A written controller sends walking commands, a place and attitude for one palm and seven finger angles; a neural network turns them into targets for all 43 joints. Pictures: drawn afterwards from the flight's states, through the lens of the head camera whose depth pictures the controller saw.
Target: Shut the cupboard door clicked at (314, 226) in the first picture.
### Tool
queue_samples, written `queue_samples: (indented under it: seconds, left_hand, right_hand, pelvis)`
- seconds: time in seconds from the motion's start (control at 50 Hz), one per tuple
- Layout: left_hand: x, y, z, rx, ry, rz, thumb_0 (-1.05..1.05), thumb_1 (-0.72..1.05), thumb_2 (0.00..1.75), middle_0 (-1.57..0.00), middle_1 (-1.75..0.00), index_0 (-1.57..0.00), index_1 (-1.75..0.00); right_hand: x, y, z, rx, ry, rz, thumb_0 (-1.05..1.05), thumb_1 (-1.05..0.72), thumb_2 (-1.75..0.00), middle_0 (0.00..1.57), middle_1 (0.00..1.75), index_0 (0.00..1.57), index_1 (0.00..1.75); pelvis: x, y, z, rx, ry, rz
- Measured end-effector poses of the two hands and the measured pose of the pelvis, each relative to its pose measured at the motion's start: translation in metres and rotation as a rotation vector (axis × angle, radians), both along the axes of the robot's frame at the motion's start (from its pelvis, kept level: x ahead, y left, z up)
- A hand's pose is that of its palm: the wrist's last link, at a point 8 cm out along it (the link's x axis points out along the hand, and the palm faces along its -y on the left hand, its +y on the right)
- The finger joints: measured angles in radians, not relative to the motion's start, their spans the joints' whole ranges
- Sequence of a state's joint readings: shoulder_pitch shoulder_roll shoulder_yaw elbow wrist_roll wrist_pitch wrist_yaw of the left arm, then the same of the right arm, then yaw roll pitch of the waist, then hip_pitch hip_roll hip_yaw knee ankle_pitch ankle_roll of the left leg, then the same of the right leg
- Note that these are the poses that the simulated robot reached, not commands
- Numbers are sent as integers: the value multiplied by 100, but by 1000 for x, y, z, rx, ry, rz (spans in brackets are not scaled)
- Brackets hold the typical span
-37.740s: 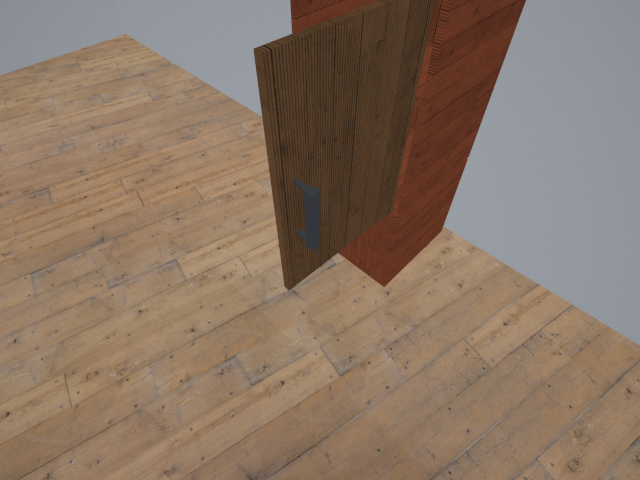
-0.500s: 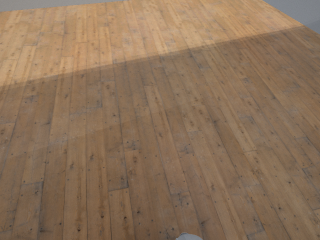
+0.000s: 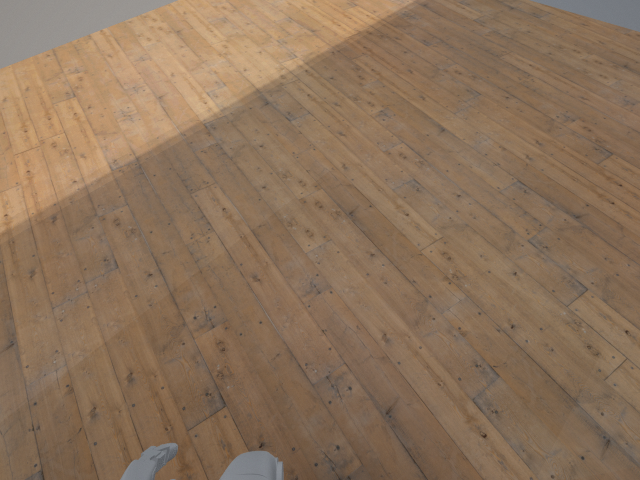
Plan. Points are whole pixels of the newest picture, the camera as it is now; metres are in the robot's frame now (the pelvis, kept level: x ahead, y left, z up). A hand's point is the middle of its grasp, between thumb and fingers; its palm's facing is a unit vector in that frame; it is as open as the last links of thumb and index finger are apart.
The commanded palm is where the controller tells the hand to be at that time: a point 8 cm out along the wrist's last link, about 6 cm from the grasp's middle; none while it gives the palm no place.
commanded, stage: turn to face it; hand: left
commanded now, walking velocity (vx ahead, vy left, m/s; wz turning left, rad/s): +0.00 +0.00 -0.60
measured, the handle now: out of the picture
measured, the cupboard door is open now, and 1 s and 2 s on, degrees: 60 60 60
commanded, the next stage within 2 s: take the last steps up to it in 1.98 s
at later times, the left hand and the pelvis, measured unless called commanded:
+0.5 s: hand (174, 466) +0.16 +0.22 -0.16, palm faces -0.29 -0.93 -0.22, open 7.4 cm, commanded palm none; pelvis +0.01 +0.04 +0.01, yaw -19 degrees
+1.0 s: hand (230, 425) +0.21 +0.16 -0.18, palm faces -0.55 -0.82 -0.18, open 7.4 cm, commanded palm none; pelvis +0.03 +0.04 +0.00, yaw -36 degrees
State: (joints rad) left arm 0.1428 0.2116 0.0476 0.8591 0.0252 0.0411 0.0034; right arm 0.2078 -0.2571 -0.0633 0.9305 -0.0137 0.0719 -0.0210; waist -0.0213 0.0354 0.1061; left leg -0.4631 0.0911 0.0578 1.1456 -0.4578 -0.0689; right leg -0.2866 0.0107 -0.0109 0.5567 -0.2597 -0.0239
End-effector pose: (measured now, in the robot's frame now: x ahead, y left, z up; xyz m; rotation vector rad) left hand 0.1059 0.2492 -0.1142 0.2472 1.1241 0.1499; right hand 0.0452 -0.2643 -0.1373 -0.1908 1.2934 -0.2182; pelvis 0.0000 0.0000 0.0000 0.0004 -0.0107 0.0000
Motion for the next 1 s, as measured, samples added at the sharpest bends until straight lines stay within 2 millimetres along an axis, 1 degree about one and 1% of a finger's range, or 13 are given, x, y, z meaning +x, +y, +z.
queue_samples:
  seconds: [0.12,0.22,0.28,0.4,0.46,0.5,0.56,0.6,0.66,0.74,0.84,0.94,1.0]
  left_hand:
    - [-8,-1,-10,-43,70,-43,0,91,90,-21,-30,-20,-30]
    - [-7,17,-30,-77,112,-67,0,90,90,-21,-30,-21,-30]
    - [1,28,-35,-80,137,-94,0,91,90,-21,-30,-20,-30]
    - [28,36,-21,-65,133,-170,1,91,90,-20,-30,-20,-30]
    - [45,31,-15,-47,126,-223,1,91,90,-20,-30,-20,-30]
    - [57,22,-13,-32,115,-265,1,91,90,-20,-30,-20,-30]
    - [77,3,-9,-9,84,-329,1,91,90,-20,-30,-20,-30]
    - [88,-11,-10,9,43,-372,0,91,90,-20,-30,-20,-30]
    - [94,-29,-5,22,18,-411,0,91,90,-20,-30,-20,-30]
    - [93,-42,0,22,43,-445,0,91,90,-20,-30,-20,-30]
    - [99,-50,-9,-7,84,-499,0,91,90,-21,-30,-20,-30]
    - [116,-46,-29,-46,112,-533,0,90,90,-21,-30,-21,-30]
    - [131,-46,-36,-54,131,-561,0,91,90,-21,-30,-20,-30]
  right_hand:
    - [14,7,17,-20,-78,-27,1,-91,-90,20,30,20,30]
    - [18,25,22,-63,-140,-61,0,-91,-90,20,30,20,30]
    - [6,38,27,-76,-136,-79,0,-91,-90,20,30,20,30]
    - [-25,53,35,-65,-84,-153,0,-91,-90,20,30,21,30]
    - [-42,52,31,-51,-73,-210,0,-90,-90,20,30,21,30]
    - [-55,50,25,-38,-67,-254,0,-90,-90,20,30,21,30]
    - [-76,42,11,-15,-53,-318,0,-90,-90,20,30,21,30]
    - [-91,33,-3,0,-45,-359,0,-90,-90,20,30,21,30]
    - [-106,23,-12,0,-11,-409,1,-91,-90,20,30,21,30]
    - [-108,18,-1,-10,-20,-447,1,-91,-90,20,30,20,30]
    - [-101,18,16,-41,-64,-480,1,-91,-90,20,30,20,30]
    - [-92,29,24,-100,-100,-516,1,-91,-90,20,30,20,30]
    - [-94,44,29,-118,-99,-534,0,-91,-90,20,30,20,30]
  pelvis:
    - [1,10,4,7,18,-68]
    - [6,32,-4,-12,33,-134]
    - [6,40,-3,-13,24,-177]
    - [9,44,9,-42,20,-260]
    - [9,43,9,-45,19,-305]
    - [8,39,7,-41,18,-335]
    - [7,31,1,-29,16,-378]
    - [6,22,-9,-10,16,-401]
    - [3,20,-10,-21,13,-428]
    - [4,19,0,-2,19,-471]
    - [10,23,4,8,31,-526]
    - [26,36,-4,-9,47,-587]
    - [32,42,-4,-10,40,-630]
